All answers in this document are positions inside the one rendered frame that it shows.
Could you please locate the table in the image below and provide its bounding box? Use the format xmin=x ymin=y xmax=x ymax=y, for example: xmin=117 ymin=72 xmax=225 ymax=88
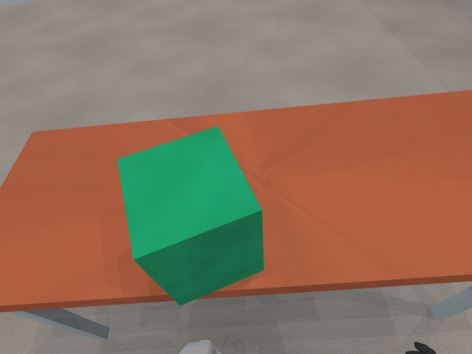
xmin=0 ymin=90 xmax=472 ymax=340

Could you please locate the carton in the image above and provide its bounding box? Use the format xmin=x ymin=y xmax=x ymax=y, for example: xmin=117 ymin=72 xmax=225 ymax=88
xmin=117 ymin=126 xmax=264 ymax=305

